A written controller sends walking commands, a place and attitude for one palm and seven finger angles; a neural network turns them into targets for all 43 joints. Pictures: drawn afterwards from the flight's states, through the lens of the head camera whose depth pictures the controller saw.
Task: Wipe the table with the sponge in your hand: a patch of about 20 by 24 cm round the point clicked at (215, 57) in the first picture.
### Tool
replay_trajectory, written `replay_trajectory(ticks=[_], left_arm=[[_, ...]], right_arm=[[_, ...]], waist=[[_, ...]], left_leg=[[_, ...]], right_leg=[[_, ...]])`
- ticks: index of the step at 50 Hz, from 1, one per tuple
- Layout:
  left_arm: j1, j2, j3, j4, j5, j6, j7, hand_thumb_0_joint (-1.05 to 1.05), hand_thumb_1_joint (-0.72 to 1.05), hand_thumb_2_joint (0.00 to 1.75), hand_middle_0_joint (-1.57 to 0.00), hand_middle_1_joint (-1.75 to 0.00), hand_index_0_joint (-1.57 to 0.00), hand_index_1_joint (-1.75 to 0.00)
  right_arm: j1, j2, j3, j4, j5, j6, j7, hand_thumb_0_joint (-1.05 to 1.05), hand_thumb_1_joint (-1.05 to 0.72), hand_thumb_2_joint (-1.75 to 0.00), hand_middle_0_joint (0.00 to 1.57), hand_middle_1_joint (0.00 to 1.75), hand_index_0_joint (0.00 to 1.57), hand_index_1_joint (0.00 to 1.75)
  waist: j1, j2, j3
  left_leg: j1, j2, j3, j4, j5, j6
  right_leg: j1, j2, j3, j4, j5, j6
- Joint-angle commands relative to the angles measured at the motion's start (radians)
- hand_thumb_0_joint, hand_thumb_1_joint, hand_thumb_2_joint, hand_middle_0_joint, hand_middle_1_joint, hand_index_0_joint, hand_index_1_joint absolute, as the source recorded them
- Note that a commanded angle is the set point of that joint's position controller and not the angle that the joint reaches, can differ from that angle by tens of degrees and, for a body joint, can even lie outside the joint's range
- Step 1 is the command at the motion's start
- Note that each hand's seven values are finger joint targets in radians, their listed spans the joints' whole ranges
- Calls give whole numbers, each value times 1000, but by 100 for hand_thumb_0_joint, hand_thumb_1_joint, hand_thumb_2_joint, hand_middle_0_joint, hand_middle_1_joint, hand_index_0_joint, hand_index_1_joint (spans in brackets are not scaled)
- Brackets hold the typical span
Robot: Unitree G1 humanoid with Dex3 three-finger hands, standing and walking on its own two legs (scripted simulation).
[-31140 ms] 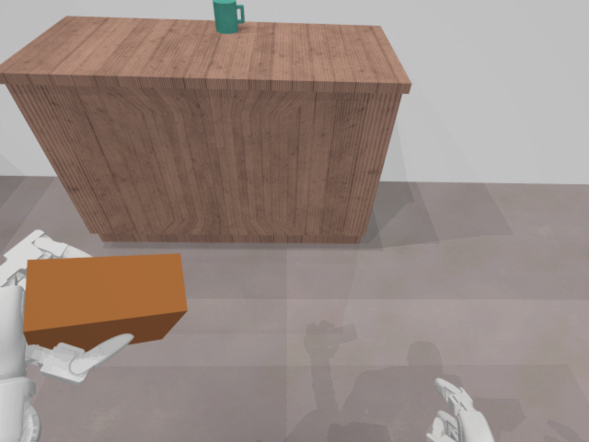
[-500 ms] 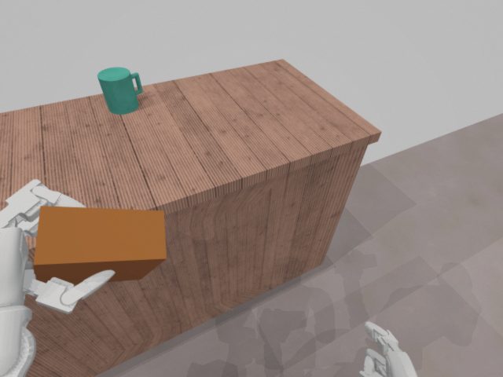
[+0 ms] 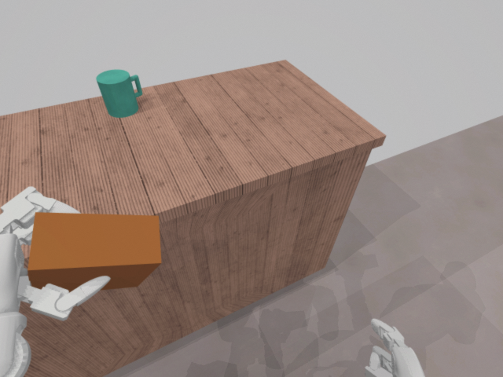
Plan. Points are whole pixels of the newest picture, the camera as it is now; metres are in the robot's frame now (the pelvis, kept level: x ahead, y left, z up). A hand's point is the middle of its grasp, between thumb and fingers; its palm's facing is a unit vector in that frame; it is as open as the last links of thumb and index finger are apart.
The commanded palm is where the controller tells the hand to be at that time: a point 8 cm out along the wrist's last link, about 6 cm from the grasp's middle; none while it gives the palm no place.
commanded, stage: shuffle to correct the standing spot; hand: left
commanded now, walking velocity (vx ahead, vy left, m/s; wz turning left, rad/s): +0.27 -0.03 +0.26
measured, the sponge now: (114, 255) +0.24 +0.20 +0.13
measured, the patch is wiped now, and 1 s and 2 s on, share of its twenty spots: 0.00 0.00 0.00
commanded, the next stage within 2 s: come to a stop and stand still in 0.74 s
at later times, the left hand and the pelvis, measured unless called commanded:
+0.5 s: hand (104, 195) +0.31 +0.23 +0.16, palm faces +0.39 -0.75 -0.54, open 10.3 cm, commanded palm +0.25 +0.27 +0.17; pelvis +0.11 -0.02 -0.02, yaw +4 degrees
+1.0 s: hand (127, 149) +0.40 +0.23 +0.17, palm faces +0.53 -0.75 -0.39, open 10.3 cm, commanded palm +0.33 +0.26 +0.17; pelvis +0.21 -0.04 -0.02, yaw +7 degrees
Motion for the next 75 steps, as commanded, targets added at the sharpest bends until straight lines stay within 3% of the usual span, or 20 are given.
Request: replay_trajectory(ticks=[1,6,8,10,12,21,23,24,25,27,32,39,44,48,52,66,67,68,69,75], left_arm=[[-87,139,91,-173,-4,-41,13,0,10,130,-120,-160,-120,-160],[-148,191,125,-258,-7,-53,29,0,10,130,-120,-160,-120,-160],[-170,205,138,-308,-12,-57,27,0,10,130,-120,-160,-120,-160],[-183,195,127,-382,-6,-73,26,0,10,130,-120,-160,-120,-160],[-223,223,133,-387,18,-90,25,0,10,130,-120,-160,-120,-160],[110,177,189,-201,-12,-89,8,0,10,130,-120,-160,-120,-160],[100,188,193,-168,-13,-83,10,0,10,130,-120,-160,-120,-160],[41,234,223,-203,-10,-88,13,0,10,130,-120,-160,-120,-160],[-2,233,234,-219,-18,-103,8,0,10,130,-120,-160,-120,-160],[-45,230,216,-247,-18,-117,0,0,10,130,-120,-160,-120,-160],[-139,216,162,-381,-9,-107,19,0,10,130,-120,-160,-120,-160],[-85,187,154,-327,-23,-83,50,0,10,130,-120,-160,-120,-160],[-112,187,152,-261,-9,-82,33,0,10,130,-120,-160,-120,-160],[-76,195,152,-269,-4,-58,26,0,10,130,-120,-160,-120,-160],[-43,182,150,-275,-18,-56,32,0,10,130,-120,-160,-120,-160],[-6,186,163,-302,-28,-43,39,0,10,130,-120,-160,-120,-160],[-939,907,710,-414,99,-148,24,0,10,130,-120,-160,-120,-160],[-641,586,471,-31,12,-106,17,0,10,130,-120,-160,-120,-160],[-443,347,297,-113,-1,-111,13,0,10,130,-120,-160,-120,-160],[9,117,80,-224,-16,-75,-43,0,10,130,-120,-160,-120,-160]], right_arm=[[-112,-111,-48,-152,5,-29,-17,0,-90,-90,20,30,20,30],[-98,-108,-50,-142,11,-32,-15,0,-90,-90,20,30,20,30],[-100,-117,-50,-139,12,-34,-14,0,-90,-90,20,30,20,30],[-100,-124,-44,-144,9,-38,-10,0,-90,-90,20,30,20,30],[-77,-101,-42,-121,-23,-53,6,0,-90,-90,20,30,20,30],[-71,-109,-53,-144,0,-24,18,0,-90,-90,20,30,20,30],[-91,-98,-48,-145,7,-19,14,0,-90,-90,20,30,20,30],[-89,-98,-62,-155,11,-15,18,0,-90,-90,20,30,20,30],[-100,-114,-70,-163,9,-16,17,0,-90,-90,20,30,20,30],[-78,-129,-72,-139,5,-14,24,0,-90,-90,20,30,20,30],[-131,-91,-32,-127,-12,-5,14,0,-90,-90,20,30,20,30],[-99,-91,-42,-137,-13,-40,-24,0,-90,-90,20,30,20,30],[-122,-96,-29,-147,-3,-37,-23,0,-90,-90,20,30,20,30],[-116,-98,-27,-162,10,-47,-6,0,-90,-90,20,30,20,30],[-111,-94,-30,-162,12,-50,4,0,-90,-90,20,30,20,30],[-138,-101,-39,-169,7,-19,-21,0,-90,-90,20,30,20,30],[17,-114,-96,-121,-43,-95,-29,0,-90,-90,20,30,20,30],[-95,-106,-81,-62,11,-75,-18,0,-90,-90,20,30,20,30],[-106,-115,-82,-110,6,-69,11,0,-90,-90,20,30,20,30],[-122,-133,-82,-201,31,-64,82,0,-90,-90,20,30,20,30]], waist=[[0,12,3],[-2,-75,-65],[-21,63,-52],[-41,349,-25],[-54,289,11],[0,161,-86],[20,-7,-152],[13,-216,-242],[1,-270,-229],[8,-186,-104],[-7,-36,-43],[13,45,-99],[-11,276,-25],[2,65,-91],[4,-120,-99],[9,-55,-189],[58,-237,-60],[33,35,-104],[20,82,-143],[46,98,-215]], left_leg=[[-195,56,-90,-37,-310,57],[-242,32,9,218,-74,42],[-64,53,-34,80,-64,55],[133,225,-443,-126,96,142],[328,311,-595,-152,465,176],[-41,161,-66,56,489,72],[-238,115,3,376,317,55],[-398,25,62,683,64,35],[-481,0,31,858,-237,19],[-427,78,-30,884,-223,4],[-217,122,84,562,-62,-5],[20,58,168,79,-41,18],[68,338,-298,-132,85,174],[-54,166,38,91,291,30],[-188,60,72,231,7,-28],[41,100,56,79,314,0],[-144,28,203,150,190,-9],[-52,32,142,27,220,-11],[49,66,124,28,308,-13],[49,195,38,-5,359,70]], right_leg=[[6,-115,150,-81,-408,-25],[107,-267,259,18,-256,-117],[-72,-198,165,156,-249,-85],[-330,7,-51,487,-187,21],[-574,-26,26,676,-317,10],[66,17,-151,97,66,1],[342,-80,-39,36,94,-57],[451,-293,297,0,42,-162],[369,-421,533,-92,-25,-224],[72,-410,508,-195,-389,-204],[-196,-319,196,-216,-252,-172],[-104,-246,121,-26,-278,-106],[-294,-61,11,355,-251,24],[59,-96,53,4,254,14],[194,-277,249,15,808,-51],[101,-201,133,26,514,38],[60,-175,183,-111,841,128],[93,-261,162,31,736,-37],[103,-223,203,62,762,-3],[41,-96,39,157,133,73]])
